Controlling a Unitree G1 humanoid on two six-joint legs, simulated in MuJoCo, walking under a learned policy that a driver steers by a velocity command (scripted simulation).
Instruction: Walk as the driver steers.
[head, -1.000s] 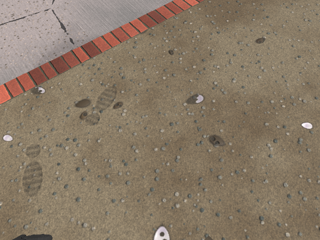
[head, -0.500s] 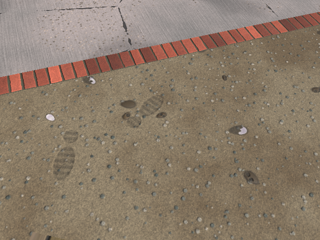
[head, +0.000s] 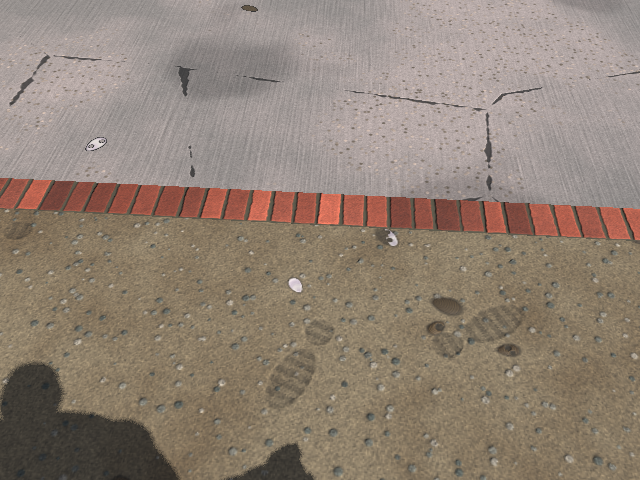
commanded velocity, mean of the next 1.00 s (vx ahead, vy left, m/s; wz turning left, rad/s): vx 0.91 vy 0.00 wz -0.68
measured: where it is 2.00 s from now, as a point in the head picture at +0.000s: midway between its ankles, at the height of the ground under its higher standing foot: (581, 178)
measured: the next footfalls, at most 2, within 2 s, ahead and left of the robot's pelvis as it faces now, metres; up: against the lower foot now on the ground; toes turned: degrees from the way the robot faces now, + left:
left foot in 0.32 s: +0.32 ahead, +0.11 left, +0.00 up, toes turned -15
right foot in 0.78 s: +0.64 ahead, -0.24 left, +0.00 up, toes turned -38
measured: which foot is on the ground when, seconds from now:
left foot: up 0.00-0.30, down 0.32-0.76, up 0.78-1.00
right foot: down 0.00-0.34, up 0.36-0.76, down 0.78-1.00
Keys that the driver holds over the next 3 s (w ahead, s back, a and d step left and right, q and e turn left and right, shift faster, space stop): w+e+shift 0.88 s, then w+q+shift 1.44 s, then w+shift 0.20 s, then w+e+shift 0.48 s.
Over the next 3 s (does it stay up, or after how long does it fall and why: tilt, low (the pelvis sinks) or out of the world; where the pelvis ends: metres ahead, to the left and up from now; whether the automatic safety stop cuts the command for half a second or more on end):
stays up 2.42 -0.57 -0.12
